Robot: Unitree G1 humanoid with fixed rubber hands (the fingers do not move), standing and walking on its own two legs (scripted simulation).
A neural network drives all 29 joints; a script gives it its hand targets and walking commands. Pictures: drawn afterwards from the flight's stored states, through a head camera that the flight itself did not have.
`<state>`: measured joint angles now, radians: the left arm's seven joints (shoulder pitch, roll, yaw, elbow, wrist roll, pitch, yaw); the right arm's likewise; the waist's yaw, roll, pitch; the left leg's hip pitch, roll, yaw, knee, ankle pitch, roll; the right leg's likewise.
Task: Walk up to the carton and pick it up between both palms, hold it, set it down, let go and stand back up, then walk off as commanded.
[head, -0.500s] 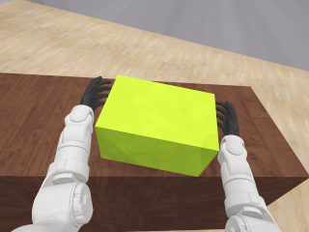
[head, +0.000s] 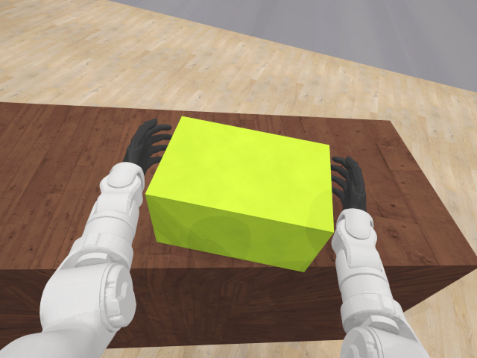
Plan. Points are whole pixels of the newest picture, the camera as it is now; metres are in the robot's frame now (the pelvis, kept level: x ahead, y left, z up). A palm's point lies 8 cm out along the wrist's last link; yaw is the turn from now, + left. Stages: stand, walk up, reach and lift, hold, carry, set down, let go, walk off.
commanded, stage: set down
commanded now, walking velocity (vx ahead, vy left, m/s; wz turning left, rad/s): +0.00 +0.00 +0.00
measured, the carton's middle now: (242, 193) +0.41 +0.02 +0.04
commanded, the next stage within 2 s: none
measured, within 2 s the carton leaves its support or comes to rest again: rests again in 0.88 s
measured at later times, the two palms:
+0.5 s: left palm (139, 165) +0.43 +0.21 +0.07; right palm (342, 209) +0.38 -0.17 +0.06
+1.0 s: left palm (142, 172) +0.43 +0.21 +0.05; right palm (338, 215) +0.38 -0.17 +0.04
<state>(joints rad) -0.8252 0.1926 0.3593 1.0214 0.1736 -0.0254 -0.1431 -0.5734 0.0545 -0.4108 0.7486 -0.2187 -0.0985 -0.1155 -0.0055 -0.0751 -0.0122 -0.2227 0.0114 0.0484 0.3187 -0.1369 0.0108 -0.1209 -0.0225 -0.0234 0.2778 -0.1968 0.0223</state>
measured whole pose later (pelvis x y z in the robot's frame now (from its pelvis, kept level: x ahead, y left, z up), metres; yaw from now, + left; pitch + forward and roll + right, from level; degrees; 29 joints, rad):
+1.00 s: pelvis +0.00 +0.01 -0.01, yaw -1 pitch +11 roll -1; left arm -0.97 0.28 0.30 1.43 0.10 -0.32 -0.11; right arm -0.65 0.06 -0.52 0.94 -0.29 -0.26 -0.12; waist -0.02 -0.05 -0.07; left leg -0.44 0.02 0.06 0.40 -0.15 0.02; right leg -0.34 -0.02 -0.02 0.34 -0.20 0.03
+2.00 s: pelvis -0.02 +0.01 -0.01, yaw +0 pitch +14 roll -2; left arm -0.99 0.27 0.40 1.39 0.20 -0.34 -0.12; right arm -0.71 0.09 -0.65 0.94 -0.38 -0.31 -0.08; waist -0.04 -0.06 -0.07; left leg -0.55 0.02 0.06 0.44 -0.15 0.03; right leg -0.44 -0.02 -0.04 0.39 -0.20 0.03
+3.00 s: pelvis -0.05 +0.01 -0.04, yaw +1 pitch +20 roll -3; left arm -0.82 0.47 -0.10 1.20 -0.36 -0.23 -0.11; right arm -0.62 -0.19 0.05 0.90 0.38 -0.18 -0.17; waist -0.09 -0.02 -0.19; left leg -0.84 0.03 0.00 0.70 -0.20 0.02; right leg -0.72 -0.01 -0.06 0.66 -0.27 0.02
